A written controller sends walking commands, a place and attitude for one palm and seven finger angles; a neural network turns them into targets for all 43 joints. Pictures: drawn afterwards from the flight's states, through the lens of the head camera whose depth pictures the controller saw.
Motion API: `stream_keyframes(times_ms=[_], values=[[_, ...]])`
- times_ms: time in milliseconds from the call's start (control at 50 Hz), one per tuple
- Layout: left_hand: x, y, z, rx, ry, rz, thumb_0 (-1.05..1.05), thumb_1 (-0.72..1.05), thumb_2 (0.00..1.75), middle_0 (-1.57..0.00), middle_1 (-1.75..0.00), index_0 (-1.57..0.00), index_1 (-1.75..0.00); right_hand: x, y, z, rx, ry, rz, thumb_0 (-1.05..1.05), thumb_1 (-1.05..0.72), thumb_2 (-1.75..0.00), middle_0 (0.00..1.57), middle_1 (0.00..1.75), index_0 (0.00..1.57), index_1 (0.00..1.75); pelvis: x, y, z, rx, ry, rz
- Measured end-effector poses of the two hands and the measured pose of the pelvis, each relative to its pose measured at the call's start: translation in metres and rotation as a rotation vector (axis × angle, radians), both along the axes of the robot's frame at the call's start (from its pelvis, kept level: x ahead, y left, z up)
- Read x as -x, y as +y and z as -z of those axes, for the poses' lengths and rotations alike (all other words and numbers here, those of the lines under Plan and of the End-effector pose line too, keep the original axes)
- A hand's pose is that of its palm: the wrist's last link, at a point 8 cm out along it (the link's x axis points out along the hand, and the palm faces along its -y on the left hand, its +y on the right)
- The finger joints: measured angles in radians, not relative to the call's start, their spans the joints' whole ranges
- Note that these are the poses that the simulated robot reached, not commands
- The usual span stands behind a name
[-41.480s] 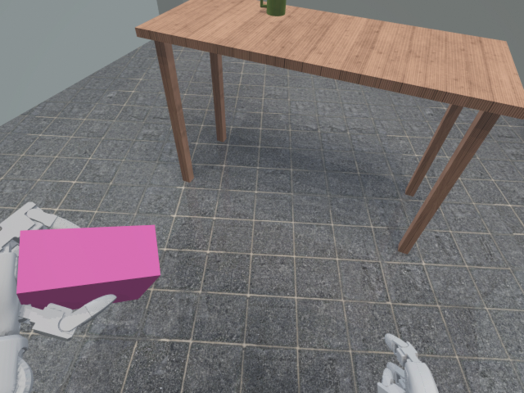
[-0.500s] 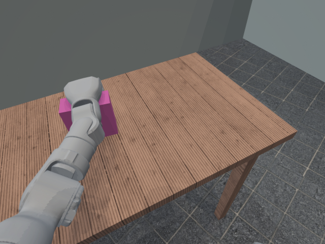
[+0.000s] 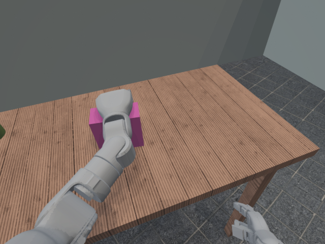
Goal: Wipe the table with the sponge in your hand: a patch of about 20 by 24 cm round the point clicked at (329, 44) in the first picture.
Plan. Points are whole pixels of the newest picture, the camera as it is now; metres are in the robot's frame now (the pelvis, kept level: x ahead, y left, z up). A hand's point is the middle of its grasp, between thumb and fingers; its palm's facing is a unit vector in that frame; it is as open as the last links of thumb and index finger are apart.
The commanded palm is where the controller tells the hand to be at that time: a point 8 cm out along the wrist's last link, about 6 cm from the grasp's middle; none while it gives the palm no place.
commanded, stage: wipe back along the third lane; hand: left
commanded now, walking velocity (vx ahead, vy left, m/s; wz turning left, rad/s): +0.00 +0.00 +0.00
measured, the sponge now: (120, 133) +0.39 +0.17 +0.07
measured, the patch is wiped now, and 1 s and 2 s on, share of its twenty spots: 0.85 0.85 0.85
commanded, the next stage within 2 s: slide back across to the middle lane in 0.92 s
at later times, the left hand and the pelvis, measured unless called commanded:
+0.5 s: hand (126, 131) +0.34 +0.13 +0.13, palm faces +0.13 -0.11 -0.99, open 10.1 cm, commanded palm +0.29 +0.13 +0.17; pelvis -0.01 -0.03 +0.00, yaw -1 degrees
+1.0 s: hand (132, 144) +0.30 +0.11 +0.13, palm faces +0.16 -0.17 -0.97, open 10.1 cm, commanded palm +0.25 +0.10 +0.17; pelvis -0.02 -0.05 +0.00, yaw -2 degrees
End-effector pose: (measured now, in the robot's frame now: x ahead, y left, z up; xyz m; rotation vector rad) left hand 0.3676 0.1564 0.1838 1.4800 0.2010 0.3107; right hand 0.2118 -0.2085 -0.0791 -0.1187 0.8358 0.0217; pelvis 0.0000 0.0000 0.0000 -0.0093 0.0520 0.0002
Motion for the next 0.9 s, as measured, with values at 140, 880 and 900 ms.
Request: stream_keyframes(times_ms=[140,880,900], values=[[0.013,-0.012,-0.001,0.000,-0.011,0.003,0.00,-0.50,1.05,-0.67,-1.42,-0.73,-1.37,0.007,0.002,0.007,-0.039,0.011,-0.012,0.01,-0.90,-0.90,0.20,0.30,0.19,0.30,0.004,-0.003,0.000,-0.003,-0.014,0.002],[0.083,-0.038,0.000,0.082,-0.077,0.047,0.01,-0.49,1.04,-0.64,-1.44,-0.73,-1.35,0.000,-0.046,-0.014,-0.058,-0.124,0.007,0.01,-0.90,-0.90,0.20,0.30,0.20,0.30,0.018,-0.044,0.001,-0.021,-0.075,0.032],[0.084,-0.040,0.001,0.083,-0.078,0.052,0.01,-0.49,1.04,-0.63,-1.44,-0.73,-1.35,0.000,-0.046,-0.015,-0.057,-0.126,0.006,0.01,-0.90,-0.90,0.20,0.30,0.19,0.30,0.018,-0.045,0.001,-0.021,-0.076,0.031]])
